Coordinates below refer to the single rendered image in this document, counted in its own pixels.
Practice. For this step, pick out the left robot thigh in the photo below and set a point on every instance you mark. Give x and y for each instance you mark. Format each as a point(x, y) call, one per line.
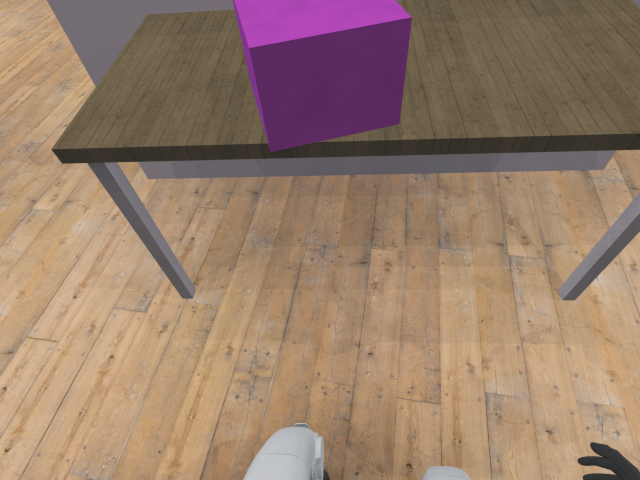
point(292, 453)

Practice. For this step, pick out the carton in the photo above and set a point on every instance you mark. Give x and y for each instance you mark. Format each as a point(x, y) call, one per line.
point(323, 69)

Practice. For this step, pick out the table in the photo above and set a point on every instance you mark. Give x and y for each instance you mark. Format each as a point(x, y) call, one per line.
point(482, 76)

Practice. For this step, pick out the robot right hand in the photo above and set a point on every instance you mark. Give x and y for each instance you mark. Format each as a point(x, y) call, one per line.
point(611, 459)

